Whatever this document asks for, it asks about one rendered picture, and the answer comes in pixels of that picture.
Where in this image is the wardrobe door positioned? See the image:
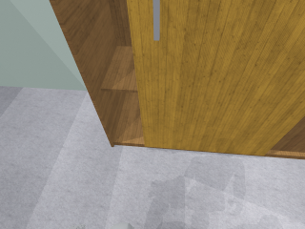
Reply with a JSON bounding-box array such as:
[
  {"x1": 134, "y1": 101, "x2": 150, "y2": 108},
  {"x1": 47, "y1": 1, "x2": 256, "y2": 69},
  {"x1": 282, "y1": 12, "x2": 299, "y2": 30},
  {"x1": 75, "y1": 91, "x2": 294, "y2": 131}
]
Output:
[
  {"x1": 271, "y1": 116, "x2": 305, "y2": 153},
  {"x1": 127, "y1": 0, "x2": 305, "y2": 156}
]

